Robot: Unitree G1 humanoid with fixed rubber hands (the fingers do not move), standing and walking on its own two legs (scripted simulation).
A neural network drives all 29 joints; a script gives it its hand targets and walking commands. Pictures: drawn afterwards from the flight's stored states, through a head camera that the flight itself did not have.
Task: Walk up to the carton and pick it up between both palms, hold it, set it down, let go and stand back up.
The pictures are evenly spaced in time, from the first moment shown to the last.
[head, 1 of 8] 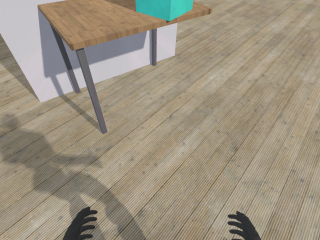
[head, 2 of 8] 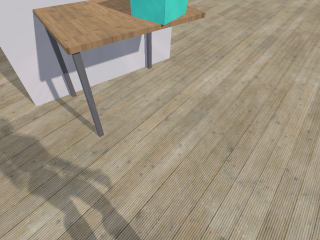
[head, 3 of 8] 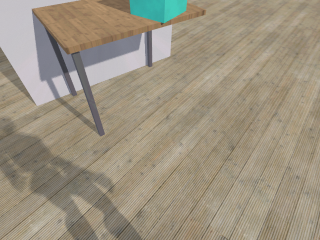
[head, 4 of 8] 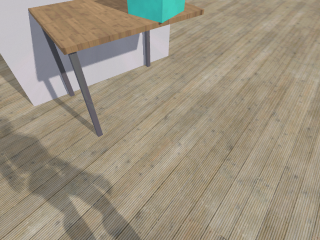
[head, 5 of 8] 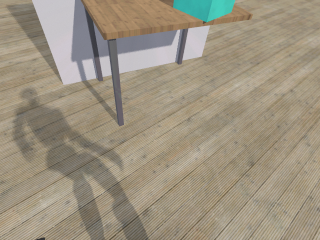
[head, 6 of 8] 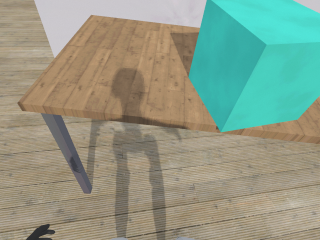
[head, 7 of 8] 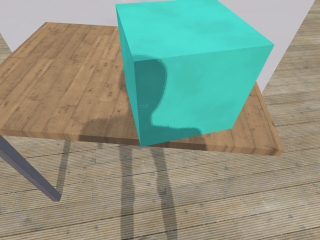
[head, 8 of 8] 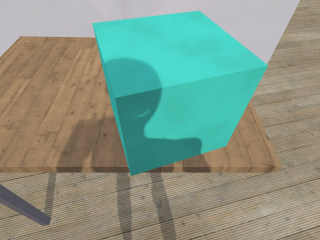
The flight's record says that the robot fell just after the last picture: no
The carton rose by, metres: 0.00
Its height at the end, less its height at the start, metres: +0.00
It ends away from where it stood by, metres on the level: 0.00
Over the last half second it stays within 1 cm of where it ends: yes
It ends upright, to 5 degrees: yes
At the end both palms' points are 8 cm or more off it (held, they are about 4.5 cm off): yes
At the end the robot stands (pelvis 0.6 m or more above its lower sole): yes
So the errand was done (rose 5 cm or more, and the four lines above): no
